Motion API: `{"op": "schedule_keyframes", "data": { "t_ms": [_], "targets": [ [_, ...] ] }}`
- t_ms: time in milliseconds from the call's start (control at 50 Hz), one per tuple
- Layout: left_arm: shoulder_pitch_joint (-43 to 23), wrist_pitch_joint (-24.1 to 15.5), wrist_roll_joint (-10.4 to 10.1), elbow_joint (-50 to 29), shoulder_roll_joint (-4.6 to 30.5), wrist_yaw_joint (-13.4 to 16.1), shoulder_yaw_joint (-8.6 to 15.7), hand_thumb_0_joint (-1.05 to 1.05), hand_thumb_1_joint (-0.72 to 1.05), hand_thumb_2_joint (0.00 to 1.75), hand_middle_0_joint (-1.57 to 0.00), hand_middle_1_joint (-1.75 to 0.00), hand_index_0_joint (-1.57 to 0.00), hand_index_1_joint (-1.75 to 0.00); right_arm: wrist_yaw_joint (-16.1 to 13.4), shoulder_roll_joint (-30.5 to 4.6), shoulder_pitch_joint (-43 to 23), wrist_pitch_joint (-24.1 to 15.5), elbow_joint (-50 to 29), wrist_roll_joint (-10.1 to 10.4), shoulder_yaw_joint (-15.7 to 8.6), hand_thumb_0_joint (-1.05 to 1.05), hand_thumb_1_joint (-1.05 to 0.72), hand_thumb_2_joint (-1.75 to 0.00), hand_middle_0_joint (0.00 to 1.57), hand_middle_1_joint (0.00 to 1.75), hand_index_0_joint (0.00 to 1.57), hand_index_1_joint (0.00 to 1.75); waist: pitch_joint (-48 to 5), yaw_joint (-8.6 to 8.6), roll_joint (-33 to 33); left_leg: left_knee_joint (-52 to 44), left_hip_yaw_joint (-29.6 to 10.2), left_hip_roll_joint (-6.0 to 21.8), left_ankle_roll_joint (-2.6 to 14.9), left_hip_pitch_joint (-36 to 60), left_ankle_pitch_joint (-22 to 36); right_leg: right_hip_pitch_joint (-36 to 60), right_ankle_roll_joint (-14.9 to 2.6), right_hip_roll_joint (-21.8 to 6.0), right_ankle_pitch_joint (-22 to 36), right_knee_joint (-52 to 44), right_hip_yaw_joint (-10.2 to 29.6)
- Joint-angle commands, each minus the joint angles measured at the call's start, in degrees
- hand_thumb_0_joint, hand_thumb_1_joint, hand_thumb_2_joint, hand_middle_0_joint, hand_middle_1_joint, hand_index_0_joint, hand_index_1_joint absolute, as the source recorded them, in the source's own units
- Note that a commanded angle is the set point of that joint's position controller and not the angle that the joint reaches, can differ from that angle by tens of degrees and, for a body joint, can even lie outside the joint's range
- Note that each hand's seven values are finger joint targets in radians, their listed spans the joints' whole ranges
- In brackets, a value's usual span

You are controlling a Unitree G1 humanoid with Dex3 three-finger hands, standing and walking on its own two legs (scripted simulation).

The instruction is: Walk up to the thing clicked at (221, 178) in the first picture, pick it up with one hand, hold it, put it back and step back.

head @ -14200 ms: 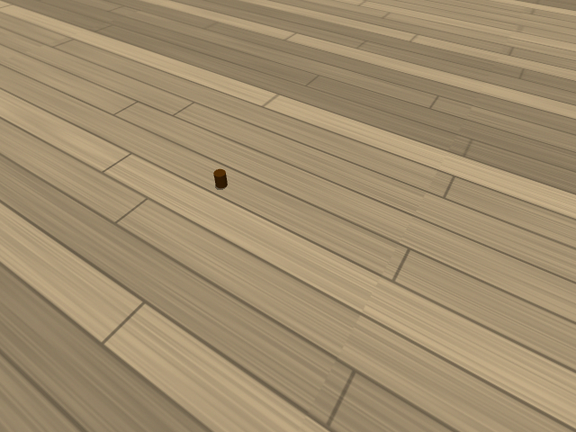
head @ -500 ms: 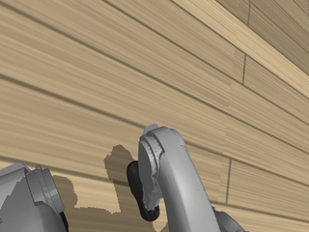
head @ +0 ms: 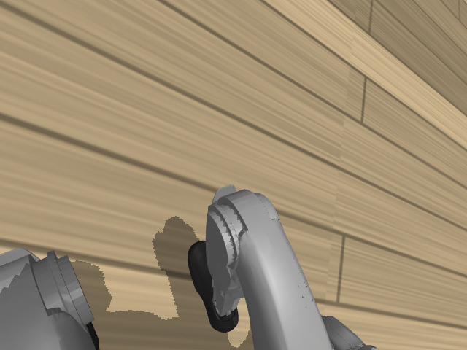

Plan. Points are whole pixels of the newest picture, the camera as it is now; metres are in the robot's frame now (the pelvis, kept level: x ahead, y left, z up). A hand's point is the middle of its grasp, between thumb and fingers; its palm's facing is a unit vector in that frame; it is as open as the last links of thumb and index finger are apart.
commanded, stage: close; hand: left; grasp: from above
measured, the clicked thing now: out of the picture +0.45 +0.36 -0.26
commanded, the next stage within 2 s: settle in 0.96 s
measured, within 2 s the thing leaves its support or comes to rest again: leaves its support in 1.32 s
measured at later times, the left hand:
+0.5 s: hand out of the picture +0.43 +0.35 -0.24, palm faces -0.43 -0.17 -0.89, open 9.0 cm
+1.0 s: hand out of the picture +0.44 +0.36 -0.23, palm faces -0.43 -0.18 -0.88, open 8.8 cm
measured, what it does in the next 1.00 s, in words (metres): stands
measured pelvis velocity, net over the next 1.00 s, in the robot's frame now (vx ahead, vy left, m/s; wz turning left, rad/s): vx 0.00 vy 0.00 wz -0.01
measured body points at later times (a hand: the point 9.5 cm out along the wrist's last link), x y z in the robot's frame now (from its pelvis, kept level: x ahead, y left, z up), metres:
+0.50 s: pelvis +0.00 +0.00 +0.00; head +0.26 +0.14 +0.34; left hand +0.45 +0.36 -0.19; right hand +0.07 -0.26 -0.05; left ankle +0.06 +0.13 -0.26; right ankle +0.12 -0.13 -0.26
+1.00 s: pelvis +0.00 +0.00 +0.00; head +0.27 +0.14 +0.33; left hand +0.46 +0.36 -0.18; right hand +0.07 -0.25 -0.06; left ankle +0.06 +0.13 -0.26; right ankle +0.12 -0.13 -0.26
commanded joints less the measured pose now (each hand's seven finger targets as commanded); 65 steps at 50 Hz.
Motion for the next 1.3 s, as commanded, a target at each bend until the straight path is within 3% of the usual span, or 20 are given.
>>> {"op": "schedule_keyframes", "data": {
  "t_ms": [0, 20, 140, 340, 400, 420, 480, 520, 640, 680, 740, 860, 940, 1000, 1020, 1080, 1160, 1200, 1260, 1280],
  "targets": [
    [-12.73, -0.23, -0.94, -5.99, 13.66, 2.37, -0.27, 0.00, 0.00, 0.69, -0.41, -0.85, -0.45, -0.81, -0.75, -18.80, 9.91, 0.19, 0.41, 0.69, -5.89, 0.00, -0.89, -0.90, 0.20, 0.30, 0.20, 0.30, -35.95, -2.02, 31.43, -14.94, 7.88, 1.17, 0.79, 30.22, 13.78, 17.33, -5.22, 2.15, 15.59, -10.64, -8.54],
    [-13.94, -0.58, -0.99, -7.42, 14.91, 2.72, 0.85, 0.00, 0.02, 0.70, -0.42, -0.87, -0.46, -0.82, -0.92, -18.62, 10.22, 0.37, 0.61, 0.76, -5.58, 0.00, -0.89, -0.90, 0.20, 0.30, 0.20, 0.30, -36.53, -1.88, 31.34, -15.05, 7.72, 1.15, 0.90, 29.59, 13.79, 17.94, -5.17, 2.24, 15.74, -10.96, -8.69],
    [-13.85, -0.55, -0.76, -6.66, 14.37, 3.57, 0.75, 0.00, 0.13, 0.68, -0.49, -0.85, -0.54, -0.80, -0.97, -18.98, 9.92, 0.47, 0.51, 0.43, -6.01, 0.00, -0.89, -0.90, 0.20, 0.30, 0.20, 0.30, -36.27, -1.95, 30.85, -15.37, 7.80, 1.14, 1.09, 28.28, 11.76, 17.74, -5.21, 2.35, 14.36, -11.39, -8.63],
    [-14.91, -0.26, -0.23, -5.48, 13.39, 4.24, -0.94, 0.00, 0.26, 0.58, -0.59, -0.78, -0.64, -0.72, -1.10, -19.61, 9.04, -0.32, -0.30, 0.59, -5.82, 0.00, -0.89, -0.90, 0.20, 0.30, 0.20, 0.30, -35.75, -2.52, 31.98, -15.61, 7.31, 1.14, 0.66, 30.34, 12.15, 16.08, -5.23, 2.12, 14.49, -10.38, -9.13],
    [-14.71, -0.17, -0.33, -6.37, 14.76, 4.39, 0.36, 0.00, 0.31, 0.58, -0.63, -0.77, -0.68, -0.72, -1.00, -19.60, 9.35, -0.28, 0.48, 0.63, -6.12, 0.00, -0.89, -0.90, 0.20, 0.30, 0.20, 0.30, -36.07, -1.96, 32.69, -15.95, 7.36, 1.13, 0.50, 30.62, 12.52, 16.15, -5.34, 2.08, 14.61, -10.13, -8.98],
    [-15.20, -0.18, -0.30, -5.91, 13.18, 4.14, -1.06, 0.00, 0.32, 0.58, -0.64, -0.77, -0.69, -0.72, -0.92, -19.55, 8.76, -0.55, 0.18, 0.69, -6.19, 0.00, -0.89, -0.90, 0.20, 0.30, 0.20, 0.30, -35.11, -2.32, 32.81, -15.53, 7.43, 1.22, 0.54, 30.19, 12.01, 15.43, -5.30, 2.11, 14.29, -10.29, -8.91],
    [-15.41, -0.05, -0.77, -5.98, 13.49, 4.24, -0.44, 0.00, 0.37, 0.58, -0.68, -0.76, -0.73, -0.71, -0.79, -19.71, 9.20, -0.77, 0.52, 0.75, -6.26, 0.00, -0.89, -0.90, 0.20, 0.30, 0.20, 0.30, -34.81, -2.45, 31.41, -15.66, 7.22, 1.18, 0.67, 29.23, 10.98, 15.42, -5.20, 2.05, 13.63, -10.53, -9.07],
    [-15.60, 0.18, -0.55, -6.47, 12.79, 3.79, -1.66, 0.00, 0.39, 0.59, -0.71, -0.74, -0.75, -0.70, -0.66, -19.82, 9.12, -1.19, -0.06, 0.82, -6.33, 0.00, -0.89, -0.90, 0.20, 0.30, 0.20, 0.30, -34.89, -2.65, 31.01, -14.98, 7.83, 1.07, 0.91, 29.44, 11.08, 15.97, -5.05, 2.03, 13.91, -10.86, -8.55],
    [-14.77, 0.41, -0.65, -5.26, 14.13, 3.76, -0.17, 0.00, 0.46, 0.55, -0.75, -0.72, -0.80, -0.67, -0.58, -19.92, 10.18, -0.87, 0.43, 0.72, -6.10, 0.00, -0.89, -0.90, 0.20, 0.30, 0.20, 0.30, -35.75, -2.52, 32.27, -15.86, 6.99, 1.26, 0.44, 30.89, 13.59, 16.31, -5.23, 2.03, 15.36, -10.12, -9.02],
    [-16.25, 0.39, -1.28, -6.75, 11.45, 3.26, -2.48, 0.00, 0.49, 0.57, -0.78, -0.72, -0.83, -0.67, -0.55, -19.36, 9.42, -1.16, -0.14, 0.91, -6.01, 0.00, -0.89, -0.90, 0.20, 0.30, 0.20, 0.30, -36.25, -2.58, 31.29, -15.38, 7.45, 1.18, 0.71, 30.42, 13.04, 16.81, -5.13, 2.26, 15.31, -10.94, -8.71],
    [-15.12, 0.63, -1.62, -5.53, 14.23, 3.08, -0.66, 0.00, 0.53, 0.60, -0.82, -0.72, -0.86, -0.68, -0.61, -20.00, 10.03, -1.16, 0.31, 1.18, -5.99, 0.00, -0.89, -0.90, 0.20, 0.30, 0.20, 0.30, -35.60, -2.33, 31.66, -15.42, 7.32, 1.16, 0.67, 30.21, 13.02, 16.70, -5.16, 1.95, 15.17, -10.52, -8.81],
    [-14.31, 0.39, -1.70, -4.37, 13.19, 2.41, -1.61, 0.00, 0.59, 0.64, -0.87, -0.75, -0.91, -0.71, -0.81, -19.68, 10.09, -0.68, 0.02, 1.02, -5.57, 0.00, -0.89, -0.90, 0.20, 0.30, 0.20, 0.30, -34.81, -2.70, 31.07, -15.34, 7.37, 1.10, 0.80, 29.57, 12.43, 16.63, -5.19, 2.08, 14.58, -10.79, -8.87],
    [-14.61, -0.23, -1.82, -5.67, 15.40, 2.24, -0.24, 0.00, 0.64, 0.66, -0.91, -0.75, -0.94, -0.71, -1.06, -19.90, 9.99, -0.48, -0.31, 1.35, -5.40, 0.00, -0.89, -0.90, 0.20, 0.30, 0.20, 0.30, -34.98, -2.21, 30.64, -15.57, 7.18, 1.14, 0.78, 29.39, 12.31, 16.98, -5.11, 1.91, 14.32, -10.95, -8.82],
    [-13.92, -0.27, -1.35, -4.98, 13.29, 2.08, -1.61, 0.00, 0.67, 0.69, -0.93, -0.77, -0.97, -0.73, -0.97, -19.53, 10.18, -0.28, -0.49, 0.94, -5.36, 0.00, -0.89, -0.90, 0.20, 0.30, 0.20, 0.30, -35.22, -2.72, 30.90, -15.47, 7.07, 1.27, 0.62, 30.52, 13.63, 17.30, -5.10, 2.14, 15.46, -10.75, -8.96],
    [-14.30, -0.51, -1.65, -5.68, 14.81, 2.43, -0.42, 0.00, 0.69, 0.70, -0.95, -0.77, -0.98, -0.73, -1.04, -19.29, 10.20, -0.02, -0.18, 0.96, -4.85, 0.00, -0.89, -0.90, 0.20, 0.30, 0.20, 0.30, -36.07, -2.31, 31.00, -15.84, 6.94, 1.30, 0.61, 30.29, 13.70, 17.92, -5.18, 2.22, 15.24, -10.94, -9.13],
    [-13.66, -0.62, -1.44, -3.87, 14.16, 2.40, -1.66, 0.00, 0.58, 0.73, -0.92, -0.80, -0.96, -0.76, -1.28, -19.72, 9.80, 0.16, -0.34, 0.81, -4.87, 0.00, -0.91, -0.90, 0.20, 0.30, 0.20, 0.30, -34.42, -2.70, 30.78, -15.14, 7.42, 1.17, 0.87, 28.63, 12.69, 17.80, -5.11, 2.21, 15.06, -10.98, -8.78],
    [-15.29, -0.13, -1.68, -7.67, 16.44, 1.85, -0.10, 0.00, 0.55, 0.71, -0.90, -0.78, -0.93, -0.74, -1.62, -19.49, 9.87, 0.47, -0.08, 0.92, -5.14, 0.00, -0.91, -0.90, 0.20, 0.30, 0.20, 0.30, -36.83, -1.63, 32.96, -15.59, 7.57, 1.19, 0.71, 29.88, 12.68, 17.84, -5.28, 2.00, 14.72, -11.11, -8.61],
    [-14.76, 0.30, -1.22, -9.32, 15.13, 1.52, -0.71, 0.00, 0.55, 0.71, -0.90, -0.76, -0.93, -0.73, -1.65, -19.59, 10.31, 0.64, -0.46, 0.90, -5.66, 0.00, -0.91, -0.90, 0.20, 0.30, 0.20, 0.30, -38.44, -1.78, 34.08, -15.81, 7.51, 1.14, 0.51, 31.99, 14.29, 17.96, -5.41, 2.09, 15.96, -10.91, -8.63],
    [-13.33, 0.64, -1.99, -11.62, 15.59, 1.58, 0.83, 0.00, 0.56, 0.69, -0.90, -0.76, -0.94, -0.72, -1.58, -19.20, 10.02, 0.84, -0.42, 1.22, -6.39, 0.00, -0.91, -0.90, 0.20, 0.30, 0.20, 0.30, -40.17, -0.04, 34.46, -16.12, 7.76, 1.15, 0.45, 31.46, 14.28, 18.27, -5.57, 2.11, 15.88, -10.84, -8.39],
    [-13.24, 1.10, -1.65, -11.92, 15.85, 1.29, 1.40, 0.00, 0.56, 0.70, -0.90, -0.75, -0.94, -0.72, -1.49, -19.32, 10.98, 0.91, 0.08, 1.29, -6.79, 0.00, -0.91, -0.90, 0.20, 0.30, 0.20, 0.30, -39.14, -0.55, 34.76, -16.09, 8.08, 0.94, 0.48, 31.13, 14.64, 17.72, -5.59, 1.92, 16.24, -10.75, -8.34]
  ]
}}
